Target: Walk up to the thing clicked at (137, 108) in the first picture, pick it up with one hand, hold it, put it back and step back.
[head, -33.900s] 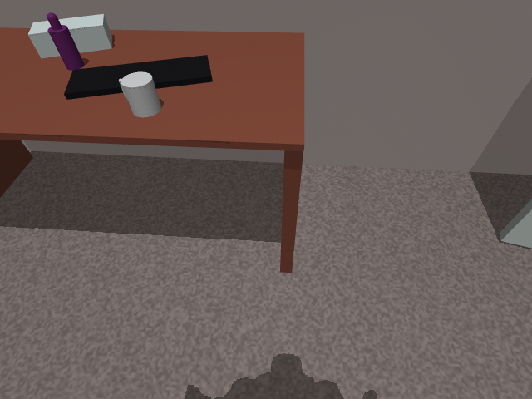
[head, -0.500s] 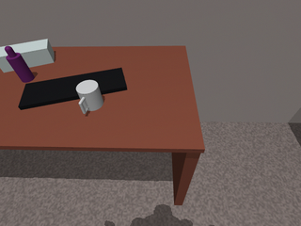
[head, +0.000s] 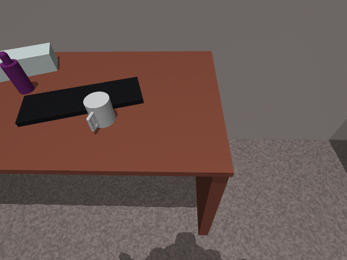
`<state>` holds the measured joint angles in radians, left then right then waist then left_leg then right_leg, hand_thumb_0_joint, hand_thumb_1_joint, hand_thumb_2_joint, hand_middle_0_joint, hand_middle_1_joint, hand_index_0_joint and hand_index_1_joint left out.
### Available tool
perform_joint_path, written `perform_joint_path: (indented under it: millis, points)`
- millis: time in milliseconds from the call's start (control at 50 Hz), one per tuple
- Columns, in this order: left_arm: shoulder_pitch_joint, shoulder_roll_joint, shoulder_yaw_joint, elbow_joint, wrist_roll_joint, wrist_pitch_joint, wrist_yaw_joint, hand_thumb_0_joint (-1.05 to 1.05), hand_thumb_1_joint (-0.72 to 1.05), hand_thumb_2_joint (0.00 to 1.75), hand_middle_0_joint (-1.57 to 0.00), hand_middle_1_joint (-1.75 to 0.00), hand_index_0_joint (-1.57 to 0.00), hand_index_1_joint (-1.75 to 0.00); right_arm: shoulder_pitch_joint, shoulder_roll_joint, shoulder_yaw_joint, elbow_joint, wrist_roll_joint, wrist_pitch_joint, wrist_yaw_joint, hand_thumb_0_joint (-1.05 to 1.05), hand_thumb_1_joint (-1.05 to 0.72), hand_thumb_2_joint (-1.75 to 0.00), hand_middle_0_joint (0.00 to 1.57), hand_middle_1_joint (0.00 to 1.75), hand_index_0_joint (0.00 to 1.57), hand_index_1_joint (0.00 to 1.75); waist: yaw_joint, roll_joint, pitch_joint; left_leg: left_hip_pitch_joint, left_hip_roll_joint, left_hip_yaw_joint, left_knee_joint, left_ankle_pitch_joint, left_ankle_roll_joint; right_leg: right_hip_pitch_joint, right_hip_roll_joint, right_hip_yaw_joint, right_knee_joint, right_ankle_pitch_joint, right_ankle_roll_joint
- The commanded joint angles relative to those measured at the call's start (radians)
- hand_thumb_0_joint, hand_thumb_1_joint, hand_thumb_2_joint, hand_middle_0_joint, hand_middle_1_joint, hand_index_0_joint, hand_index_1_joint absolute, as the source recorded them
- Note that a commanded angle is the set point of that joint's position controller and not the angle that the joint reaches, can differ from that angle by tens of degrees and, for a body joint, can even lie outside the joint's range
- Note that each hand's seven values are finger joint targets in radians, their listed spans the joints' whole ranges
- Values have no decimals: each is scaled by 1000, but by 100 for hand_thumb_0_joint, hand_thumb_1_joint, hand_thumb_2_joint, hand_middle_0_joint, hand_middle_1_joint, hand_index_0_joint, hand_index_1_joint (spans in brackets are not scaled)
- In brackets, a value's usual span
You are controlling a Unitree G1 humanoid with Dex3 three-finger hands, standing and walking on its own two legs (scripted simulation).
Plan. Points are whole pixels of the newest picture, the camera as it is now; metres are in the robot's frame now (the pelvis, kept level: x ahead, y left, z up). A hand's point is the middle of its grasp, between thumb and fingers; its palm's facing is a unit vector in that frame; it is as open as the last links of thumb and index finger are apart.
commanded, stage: stand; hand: left
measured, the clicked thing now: (98, 113) +0.55 +0.28 -0.01
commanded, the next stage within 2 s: none
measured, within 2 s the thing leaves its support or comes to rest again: neither
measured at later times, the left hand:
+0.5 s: hand out of the picture +0.08 +0.25 -0.16, palm faces -0.03 -0.93 -0.36, open 7.7 cm
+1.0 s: hand out of the picture +0.08 +0.25 -0.16, palm faces -0.04 -0.93 -0.36, open 7.4 cm
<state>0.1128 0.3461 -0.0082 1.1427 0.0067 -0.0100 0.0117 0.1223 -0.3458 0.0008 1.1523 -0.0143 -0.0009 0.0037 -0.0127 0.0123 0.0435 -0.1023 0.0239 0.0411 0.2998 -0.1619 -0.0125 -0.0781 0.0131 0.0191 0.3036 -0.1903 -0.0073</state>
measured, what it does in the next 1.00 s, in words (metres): stands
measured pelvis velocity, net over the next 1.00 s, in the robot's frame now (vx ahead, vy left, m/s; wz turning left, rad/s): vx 0.01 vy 0.00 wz -0.01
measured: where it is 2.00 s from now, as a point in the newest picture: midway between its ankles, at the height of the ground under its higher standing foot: outside the picture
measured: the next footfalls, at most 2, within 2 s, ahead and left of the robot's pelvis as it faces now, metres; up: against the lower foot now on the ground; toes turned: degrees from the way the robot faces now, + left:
none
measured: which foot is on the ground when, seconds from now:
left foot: down 0.00-1.00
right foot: down 0.00-1.00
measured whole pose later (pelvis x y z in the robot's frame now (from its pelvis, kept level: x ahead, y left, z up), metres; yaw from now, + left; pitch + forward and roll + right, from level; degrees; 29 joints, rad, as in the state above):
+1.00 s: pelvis +0.01 +0.00 +0.00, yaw +0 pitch -2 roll +0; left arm 0.12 0.35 -0.01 1.13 0.01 -0.01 0.01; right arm 0.11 -0.34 0.00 1.14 -0.01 0.00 0.00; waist -0.01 0.01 0.04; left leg -0.09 0.03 0.05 0.30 -0.17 -0.01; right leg -0.07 0.02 0.03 0.30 -0.19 -0.01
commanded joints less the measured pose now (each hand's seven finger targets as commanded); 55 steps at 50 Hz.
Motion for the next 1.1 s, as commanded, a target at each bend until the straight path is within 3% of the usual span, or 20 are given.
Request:
perform_joint_path:
  millis: [0,80,240,320,720,860,900,1080]
  points:
    - [-46,215,34,-62,2,-25,9,0,0,61,-20,-30,-20,-30,-42,-211,-38,-59,3,-25,-16,0,-90,-90,20,30,20,30,2,-2,-92,71,121,-103,-24,154,27,-28,-143,102,-39,215,-17]
    - [-46,219,34,-60,0,-22,8,0,32,90,-20,-30,-20,-30,-39,-206,-37,-54,3,-25,-17,0,-90,-90,20,30,20,30,2,-11,-74,65,119,-105,-32,151,22,-34,-138,98,-37,205,-18]
    - [-36,217,32,-58,1,-23,9,0,90,90,-20,-30,-20,-30,-41,-203,-35,-55,5,-26,-16,0,-90,-90,20,30,20,30,2,-21,-53,58,120,-107,-41,151,24,-45,-134,94,-41,199,-14]
    - [-36,214,33,-59,0,-21,8,0,90,90,-20,-30,-20,-30,-44,-205,-36,-56,3,-24,-15,0,-90,-90,20,30,20,30,2,-12,-22,30,113,-108,-53,84,23,-59,-133,99,-58,126,-14]
    - [-34,218,36,-70,2,-23,7,0,90,90,-20,-30,-20,-30,-43,-213,-41,-62,4,-28,-16,0,-90,-90,20,30,20,30,7,-6,-84,83,124,-97,-27,165,30,-33,-143,103,-41,223,-19]
    - [-27,218,36,-67,2,-23,8,0,90,90,-20,-30,-20,-30,-38,-209,-39,-60,4,-25,-15,0,-90,-90,20,30,20,30,4,-9,-51,59,117,-99,-39,122,26,-46,-138,102,-54,186,-15]
    - [-34,217,36,-71,2,-24,9,0,90,90,-20,-30,-20,-30,-41,-208,-42,-65,4,-25,-15,0,-90,-90,20,30,20,30,2,-15,-71,76,121,-97,-28,157,27,-37,-140,99,-43,225,-17]
    - [-32,220,42,-70,0,-22,6,0,90,90,-20,-30,-20,-30,-43,-208,-40,-65,4,-25,-14,0,-90,-90,20,30,20,30,4,-3,-48,54,117,-98,-45,96,28,-42,-137,107,-56,165,-18]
